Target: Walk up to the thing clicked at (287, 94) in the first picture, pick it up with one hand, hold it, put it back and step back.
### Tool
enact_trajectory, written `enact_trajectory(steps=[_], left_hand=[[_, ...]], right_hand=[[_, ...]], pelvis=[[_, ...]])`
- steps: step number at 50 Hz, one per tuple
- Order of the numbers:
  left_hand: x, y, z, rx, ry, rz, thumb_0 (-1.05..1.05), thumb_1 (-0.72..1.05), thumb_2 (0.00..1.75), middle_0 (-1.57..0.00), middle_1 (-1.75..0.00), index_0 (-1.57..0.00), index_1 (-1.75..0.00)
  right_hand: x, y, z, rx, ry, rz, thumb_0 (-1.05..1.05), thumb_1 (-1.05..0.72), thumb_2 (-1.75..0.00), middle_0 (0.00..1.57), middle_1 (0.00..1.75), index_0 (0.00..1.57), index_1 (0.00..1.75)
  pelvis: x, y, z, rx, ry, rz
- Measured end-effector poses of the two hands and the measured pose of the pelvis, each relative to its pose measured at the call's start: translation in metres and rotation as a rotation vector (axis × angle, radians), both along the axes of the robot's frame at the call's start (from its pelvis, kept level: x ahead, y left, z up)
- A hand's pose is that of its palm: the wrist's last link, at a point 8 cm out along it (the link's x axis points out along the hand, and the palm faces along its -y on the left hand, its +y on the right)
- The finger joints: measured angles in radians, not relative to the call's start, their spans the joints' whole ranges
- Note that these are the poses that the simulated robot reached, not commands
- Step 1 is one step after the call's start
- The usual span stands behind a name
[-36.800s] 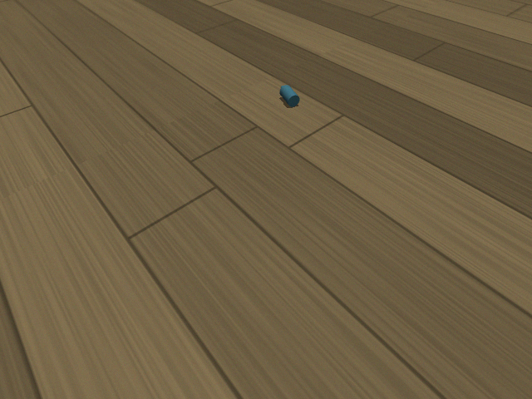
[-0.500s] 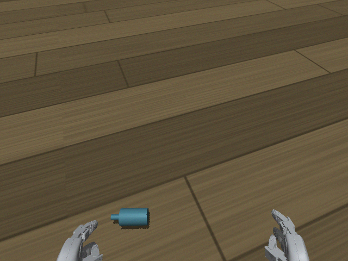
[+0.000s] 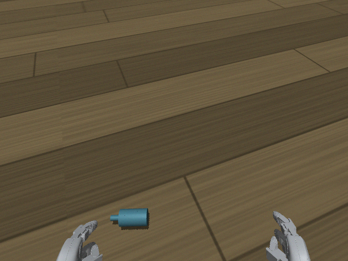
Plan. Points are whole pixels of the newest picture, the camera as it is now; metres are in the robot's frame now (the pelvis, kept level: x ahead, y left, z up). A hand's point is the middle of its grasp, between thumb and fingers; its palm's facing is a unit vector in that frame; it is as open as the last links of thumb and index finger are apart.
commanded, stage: home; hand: left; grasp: from above
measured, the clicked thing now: (129, 217) +0.47 +0.25 -0.67
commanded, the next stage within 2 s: stand in 0.38 s
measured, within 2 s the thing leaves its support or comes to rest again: neither
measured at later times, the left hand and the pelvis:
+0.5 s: hand (100, 259) +0.16 +0.18 -0.05, palm faces +0.03 -0.97 -0.23, open 7.4 cm; pelvis +0.00 +0.00 +0.00, yaw +0 degrees
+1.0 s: hand out of the picture +0.05 +0.24 -0.10, palm faces +0.04 -0.95 -0.32, open 7.4 cm; pelvis -0.01 +0.01 +0.05, yaw +0 degrees
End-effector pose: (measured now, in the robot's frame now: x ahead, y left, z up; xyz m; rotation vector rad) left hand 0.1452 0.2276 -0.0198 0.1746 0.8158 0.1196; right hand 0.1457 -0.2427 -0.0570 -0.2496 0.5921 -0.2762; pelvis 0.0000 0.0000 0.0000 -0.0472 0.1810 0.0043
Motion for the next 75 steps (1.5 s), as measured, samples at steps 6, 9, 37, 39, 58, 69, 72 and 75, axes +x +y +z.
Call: enact_trajectory(steps=[6, 9, 37, 39, 58, 69, 72, 75], left_hand=[[0.0, -0.001, 0.0, 0.0, 0.004, -0.001, 0.01, 0.9, 0.9, -0.2, -0.29, -0.2, -0.29], [0.001, -0.001, 0.0, 0.001, 0.003, -0.001, 0.01, 0.9, 0.9, -0.2, -0.3, -0.2, -0.29], [-0.035, 0.047, -0.042, 0.145, 0.161, 0.023, 0.01, 0.9, 0.9, -0.2, -0.3, -0.21, -0.3], [-0.048, 0.052, -0.046, 0.144, 0.206, 0.04, 0.01, 0.9, 0.9, -0.2, -0.3, -0.21, -0.3], [-0.122, 0.054, -0.045, 0.101, 0.428, 0.116, 0.0, 0.9, 0.9, -0.2, -0.3, -0.21, -0.3], [-0.132, 0.056, -0.04, 0.118, 0.452, 0.123, 0.0, 0.9, 0.9, -0.2, -0.3, -0.21, -0.3], [-0.132, 0.056, -0.039, 0.121, 0.454, 0.123, 0.0, 0.9, 0.9, -0.2, -0.3, -0.21, -0.3], [-0.131, 0.055, -0.039, 0.122, 0.457, 0.119, 0.0, 0.9, 0.9, -0.2, -0.3, -0.21, -0.3]], right_hand=[[0.001, -0.001, 0.0, 0.0, 0.0, -0.001, 0.02, -0.9, -0.9, 0.21, 0.3, 0.21, 0.3], [0.001, -0.002, 0.0, -0.001, 0.003, -0.001, 0.02, -0.9, -0.9, 0.21, 0.3, 0.21, 0.3], [-0.042, -0.027, -0.017, 0.009, 0.439, 0.069, 0.01, -0.9, -0.9, 0.21, 0.3, 0.21, 0.3], [-0.051, -0.03, -0.016, 0.011, 0.468, 0.049, 0.01, -0.9, -0.9, 0.21, 0.3, 0.21, 0.3], [-0.097, -0.021, -0.01, 0.07, 0.61, -0.017, 0.01, -0.9, -0.9, 0.21, 0.3, 0.21, 0.3], [-0.109, -0.034, -0.008, 0.067, 0.64, -0.031, 0.01, -0.91, -0.9, 0.21, 0.3, 0.21, 0.3], [-0.112, -0.037, -0.007, 0.065, 0.647, -0.034, 0.01, -0.91, -0.9, 0.21, 0.3, 0.21, 0.3], [-0.114, -0.04, -0.007, 0.064, 0.654, -0.035, 0.01, -0.91, -0.9, 0.21, 0.3, 0.21, 0.3]], pelvis=[[0.001, -0.001, 0.0, 0.001, 0.002, 0.0], [0.001, -0.002, 0.0, 0.001, 0.003, 0.0], [-0.01, 0.0, 0.03, 0.051, -0.162, -0.009], [-0.009, 0.002, 0.033, 0.049, -0.174, -0.009], [-0.015, 0.006, 0.061, 0.046, -0.254, 0.0], [-0.02, 0.001, 0.065, 0.047, -0.263, 0.002], [-0.021, -0.001, 0.066, 0.047, -0.264, 0.002], [-0.022, -0.003, 0.066, 0.046, -0.263, 0.002]])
